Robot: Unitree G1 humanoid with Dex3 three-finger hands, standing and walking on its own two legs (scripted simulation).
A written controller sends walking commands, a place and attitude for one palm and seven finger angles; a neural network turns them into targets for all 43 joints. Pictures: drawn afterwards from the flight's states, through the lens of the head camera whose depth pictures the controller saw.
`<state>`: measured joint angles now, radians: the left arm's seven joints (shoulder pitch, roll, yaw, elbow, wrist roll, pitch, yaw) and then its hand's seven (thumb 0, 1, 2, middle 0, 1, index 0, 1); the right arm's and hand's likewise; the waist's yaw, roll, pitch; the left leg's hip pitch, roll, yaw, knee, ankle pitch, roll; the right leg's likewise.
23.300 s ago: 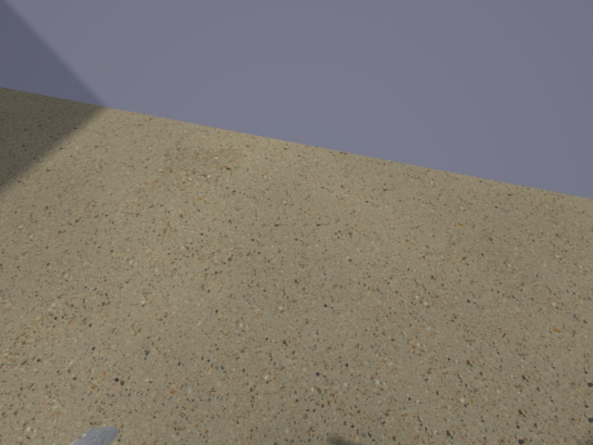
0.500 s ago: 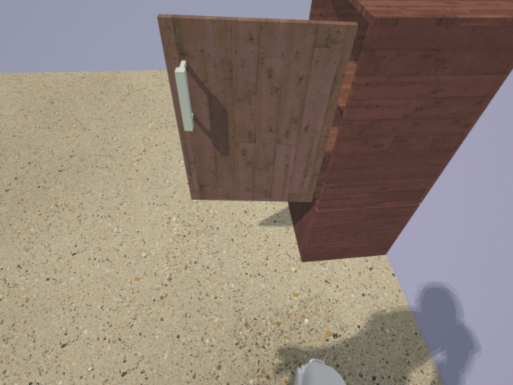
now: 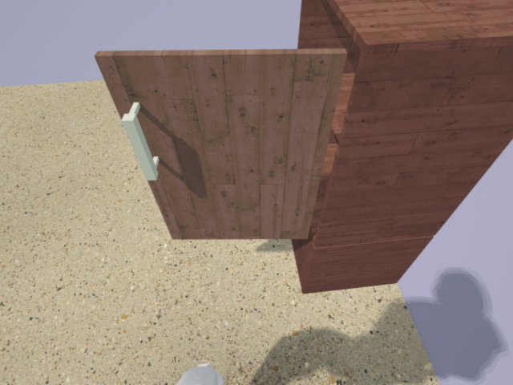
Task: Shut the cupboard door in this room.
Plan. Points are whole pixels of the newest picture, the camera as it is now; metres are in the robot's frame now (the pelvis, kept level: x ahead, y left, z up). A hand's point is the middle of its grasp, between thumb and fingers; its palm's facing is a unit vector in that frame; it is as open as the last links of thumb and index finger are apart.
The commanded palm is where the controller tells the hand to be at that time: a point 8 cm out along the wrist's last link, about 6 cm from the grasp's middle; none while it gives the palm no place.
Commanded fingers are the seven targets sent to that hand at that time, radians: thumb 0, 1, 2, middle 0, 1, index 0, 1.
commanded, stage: come to a stop and stand still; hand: left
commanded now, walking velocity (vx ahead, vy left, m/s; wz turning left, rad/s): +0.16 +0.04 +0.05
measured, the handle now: (144, 143) +0.54 +0.27 +0.05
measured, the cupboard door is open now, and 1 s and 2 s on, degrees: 84 84 84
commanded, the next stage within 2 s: look again from close up in 1.06 s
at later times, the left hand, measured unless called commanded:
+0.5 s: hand out of the picture +0.08 +0.21 -0.18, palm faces +0.04 -0.97 -0.25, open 7.3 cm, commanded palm none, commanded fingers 0.00 0.90 0.90 -0.20 -0.30 -0.20 -0.30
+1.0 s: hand out of the picture +0.04 +0.14 -0.18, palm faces +0.04 -0.98 -0.19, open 7.2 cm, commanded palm none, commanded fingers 0.00 0.90 0.90 -0.20 -0.30 -0.20 -0.30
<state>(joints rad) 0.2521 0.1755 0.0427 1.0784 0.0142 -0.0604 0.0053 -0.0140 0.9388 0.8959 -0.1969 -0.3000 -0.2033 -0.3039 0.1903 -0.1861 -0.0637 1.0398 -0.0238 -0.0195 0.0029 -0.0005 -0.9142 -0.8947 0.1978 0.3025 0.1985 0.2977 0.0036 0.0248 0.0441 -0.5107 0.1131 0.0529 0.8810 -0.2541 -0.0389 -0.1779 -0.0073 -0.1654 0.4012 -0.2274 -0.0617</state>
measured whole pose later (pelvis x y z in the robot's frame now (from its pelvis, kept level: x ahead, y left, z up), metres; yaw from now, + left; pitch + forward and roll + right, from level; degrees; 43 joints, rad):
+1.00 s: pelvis +0.00 -0.04 +0.00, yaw +0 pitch -1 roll +0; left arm 0.22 0.18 0.01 1.09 0.00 0.01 0.02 0.00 0.93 0.90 -0.20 -0.30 -0.20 -0.30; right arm 0.29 -0.11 -0.02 1.15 -0.01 0.01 -0.03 0.00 -0.91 -0.89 0.20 0.30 0.20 0.30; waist 0.01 -0.02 0.04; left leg -0.16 0.03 0.02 0.41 -0.23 -0.02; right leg -0.21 -0.01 -0.09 0.43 -0.20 -0.03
